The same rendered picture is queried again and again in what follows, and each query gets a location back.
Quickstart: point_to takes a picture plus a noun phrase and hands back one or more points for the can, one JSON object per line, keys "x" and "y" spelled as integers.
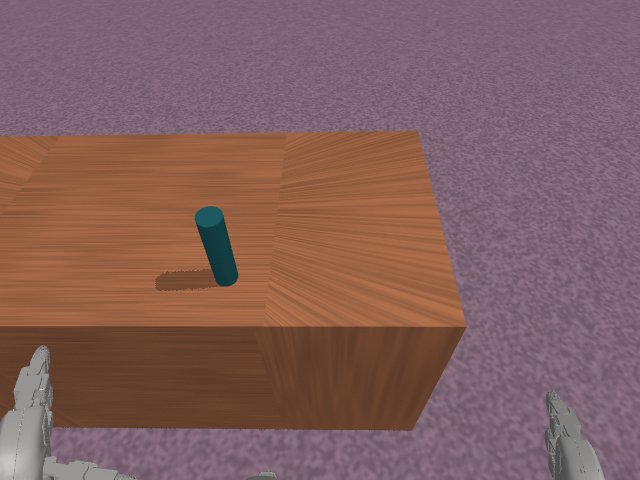
{"x": 213, "y": 232}

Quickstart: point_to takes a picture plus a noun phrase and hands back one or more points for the left robot hand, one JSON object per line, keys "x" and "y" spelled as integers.
{"x": 25, "y": 431}

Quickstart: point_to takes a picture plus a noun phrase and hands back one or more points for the right robot hand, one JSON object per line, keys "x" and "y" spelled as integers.
{"x": 570, "y": 457}

